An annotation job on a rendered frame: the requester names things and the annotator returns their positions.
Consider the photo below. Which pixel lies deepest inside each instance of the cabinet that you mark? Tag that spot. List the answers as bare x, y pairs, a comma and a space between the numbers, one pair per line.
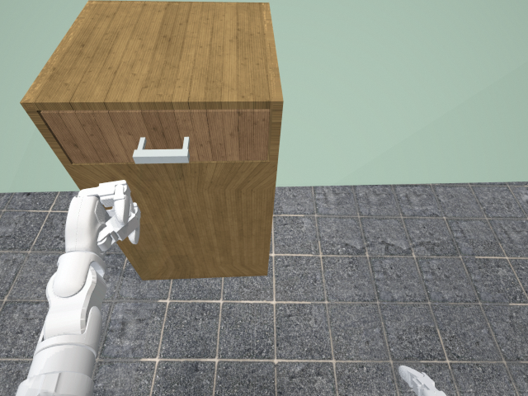
202, 219

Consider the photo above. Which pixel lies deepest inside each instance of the drawer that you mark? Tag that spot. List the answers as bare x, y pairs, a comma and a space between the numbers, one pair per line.
111, 136

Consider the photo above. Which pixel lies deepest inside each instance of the left robot forearm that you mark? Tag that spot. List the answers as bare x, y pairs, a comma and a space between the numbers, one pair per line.
67, 348

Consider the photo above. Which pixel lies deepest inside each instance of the left robot hand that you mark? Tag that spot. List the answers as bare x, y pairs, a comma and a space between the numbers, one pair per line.
90, 227

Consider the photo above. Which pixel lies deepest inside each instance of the handle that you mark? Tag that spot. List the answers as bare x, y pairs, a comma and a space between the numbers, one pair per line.
142, 155

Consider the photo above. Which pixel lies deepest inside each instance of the right robot hand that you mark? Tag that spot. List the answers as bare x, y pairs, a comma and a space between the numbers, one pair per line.
421, 384

